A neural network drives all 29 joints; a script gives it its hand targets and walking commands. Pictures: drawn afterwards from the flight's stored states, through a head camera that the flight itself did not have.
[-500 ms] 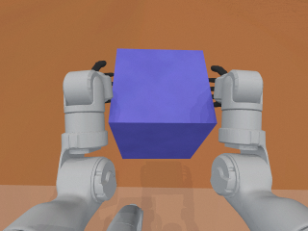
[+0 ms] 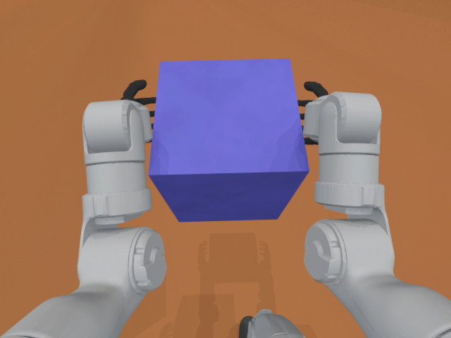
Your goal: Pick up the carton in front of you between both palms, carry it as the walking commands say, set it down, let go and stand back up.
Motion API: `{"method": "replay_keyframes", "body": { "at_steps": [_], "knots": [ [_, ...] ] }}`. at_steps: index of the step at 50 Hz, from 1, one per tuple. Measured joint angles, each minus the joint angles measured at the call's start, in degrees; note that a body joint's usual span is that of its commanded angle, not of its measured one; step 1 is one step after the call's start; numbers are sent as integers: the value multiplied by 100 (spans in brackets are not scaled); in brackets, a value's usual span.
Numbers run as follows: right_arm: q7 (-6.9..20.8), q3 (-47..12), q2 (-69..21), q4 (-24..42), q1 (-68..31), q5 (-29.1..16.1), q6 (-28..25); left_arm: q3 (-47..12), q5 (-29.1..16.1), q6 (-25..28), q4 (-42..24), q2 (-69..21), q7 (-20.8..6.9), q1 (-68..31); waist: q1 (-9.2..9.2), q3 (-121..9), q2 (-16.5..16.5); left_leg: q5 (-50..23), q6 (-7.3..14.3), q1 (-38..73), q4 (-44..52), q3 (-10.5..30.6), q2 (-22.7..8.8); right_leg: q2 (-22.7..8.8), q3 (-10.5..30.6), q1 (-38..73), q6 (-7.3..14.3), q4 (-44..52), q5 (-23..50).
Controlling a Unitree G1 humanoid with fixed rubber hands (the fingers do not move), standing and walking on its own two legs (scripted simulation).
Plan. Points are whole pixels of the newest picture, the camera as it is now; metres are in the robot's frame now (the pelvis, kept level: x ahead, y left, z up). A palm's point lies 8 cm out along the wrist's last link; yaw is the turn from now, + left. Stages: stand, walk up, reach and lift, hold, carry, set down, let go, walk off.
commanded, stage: carry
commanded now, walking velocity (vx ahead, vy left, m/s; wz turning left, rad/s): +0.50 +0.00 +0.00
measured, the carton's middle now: (226, 151) +0.42 -0.02 +0.09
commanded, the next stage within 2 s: none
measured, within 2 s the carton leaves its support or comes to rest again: neither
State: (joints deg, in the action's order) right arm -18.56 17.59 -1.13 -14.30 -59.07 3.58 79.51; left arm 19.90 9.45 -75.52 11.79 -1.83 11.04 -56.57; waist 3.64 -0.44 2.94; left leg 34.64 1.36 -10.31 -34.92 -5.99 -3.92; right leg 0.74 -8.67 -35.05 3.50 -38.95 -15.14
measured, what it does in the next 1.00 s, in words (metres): walks ahead: left foot, then right foot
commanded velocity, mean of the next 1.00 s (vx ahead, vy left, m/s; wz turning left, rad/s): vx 0.50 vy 0.00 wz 0.00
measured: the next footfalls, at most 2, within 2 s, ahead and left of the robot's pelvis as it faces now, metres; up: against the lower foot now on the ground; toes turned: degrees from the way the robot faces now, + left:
left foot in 0.40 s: +0.43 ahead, +0.11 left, +0.02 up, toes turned +7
right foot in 0.86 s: +0.72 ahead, -0.07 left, +0.02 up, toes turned -8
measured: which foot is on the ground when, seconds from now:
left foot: down 0.00-0.02, up 0.04-0.38, down 0.40-0.86, up 0.88-1.00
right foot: down 0.00-0.40, up 0.42-0.84, down 0.86-1.00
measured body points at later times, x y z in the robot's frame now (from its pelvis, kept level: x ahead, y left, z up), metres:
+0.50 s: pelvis +0.32 +0.04 +0.03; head +0.33 +0.04 +0.48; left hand +0.72 +0.18 +0.18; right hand +0.70 -0.11 +0.18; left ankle +0.39 +0.10 -0.70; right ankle +0.19 -0.08 -0.62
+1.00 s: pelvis +0.63 +0.01 +0.04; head +0.65 +0.01 +0.49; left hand +0.94 +0.17 +0.12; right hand +0.95 -0.12 +0.10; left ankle +0.51 +0.10 -0.61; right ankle +0.68 -0.07 -0.70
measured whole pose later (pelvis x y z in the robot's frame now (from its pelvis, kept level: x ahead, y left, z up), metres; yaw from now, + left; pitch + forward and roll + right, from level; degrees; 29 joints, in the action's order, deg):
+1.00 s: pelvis +0.63 +0.01 +0.04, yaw +3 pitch +5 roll +0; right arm -10.9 12.8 -10.3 5.3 -22.3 10.2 71.2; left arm 10.3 9.5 -68.7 -5.1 -11.8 14.5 -23.4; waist -1.2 -3.3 0.3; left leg 23.3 0.3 -22.6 -61.6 -3.5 -0.9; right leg -0.7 -11.7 -19.6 3.9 -22.7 -8.0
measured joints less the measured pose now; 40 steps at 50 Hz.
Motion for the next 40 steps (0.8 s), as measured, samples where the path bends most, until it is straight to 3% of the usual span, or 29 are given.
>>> {"method": "replay_keyframes", "body": {
  "at_steps": [2, 4, 6, 9, 12, 18, 20, 21, 24, 27, 33, 40],
  "knots": [
    [292, 35, 135, -133, 57, 136, -39, -158, 45, 58, 210, -70, 80, -46, -294, -28, -105, -401, -52, -467, -1600, 301, 37, 3, -47, 200, 194, -142, 539],
    [544, 43, 186, -283, 136, 299, -28, -249, -47, -16, 252, -133, 266, 59, -569, -65, -214, -637, 8, -1153, -3257, 594, 259, 5, 13, 483, 213, -86, 309],
    [672, 50, 176, -352, 206, 397, 21, -253, -247, -140, 190, -170, 514, 179, -788, -80, -261, -910, 65, -1771, -4006, 638, 355, -1, 69, 810, 156, 178, 102],
    [727, 69, 128, -269, 252, 438, 65, -160, -537, -255, 101, -162, 845, 152, -990, -25, -333, -1090, 75, -2455, -3712, 567, 357, -64, 134, 1277, 73, 597, 14],
    [724, 152, 101, -65, 205, 465, 73, -61, -657, -221, 121, -144, 986, -72, -1067, 10, -339, -1162, 42, -2848, -2625, 476, 303, -125, 167, 1672, 39, 887, -140],
    [751, 271, 118, -71, 152, 580, 55, -37, -406, -20, 578, -138, 742, -364, -873, -224, -298, -2559, 78, -2521, -136, 121, 328, -214, 189, 2485, -226, 1053, -790],
    [756, 213, 114, -306, 134, 605, 18, -50, -297, -10, 742, -87, 596, -322, -726, -359, -263, -2997, 178, -1980, 652, -107, 395, -268, 179, 2639, -322, 637, -1154],
    [753, 162, 82, -425, 147, 616, -42, -81, -248, 8, 822, -22, 495, -289, -604, -403, -307, -3213, 252, -1888, 606, -171, 433, -354, 187, 2554, -360, 131, -1306],
    [622, -10, -109, -652, 379, 623, -210, -106, -102, 129, 1018, 106, 174, 6, -270, -385, -353, -2483, 423, -1748, 132, -219, 483, -180, 700, 1703, -375, -2046, -1361],
    [347, -63, -231, -556, 770, 405, -178, -128, -44, 138, 1020, 49, 94, 350, -73, -272, -264, -2332, 342, -1314, 480, -169, 445, -90, 692, 866, -334, -2741, -978],
    [69, 19, -402, -144, 1169, 222, -376, -216, 3, 346, 526, -136, 38, 874, 32, 25, -253, -2153, 375, -476, 1226, -124, 411, -250, 573, -128, -399, -1388, -365],
    [353, -92, -716, 677, 1902, 524, -672, -403, 0, 541, -552, -437, 103, 1771, -293, -44, -345, -1584, 136, 606, 1717, -132, 392, -245, 182, 132, -398, 909, 1221]
  ]
}}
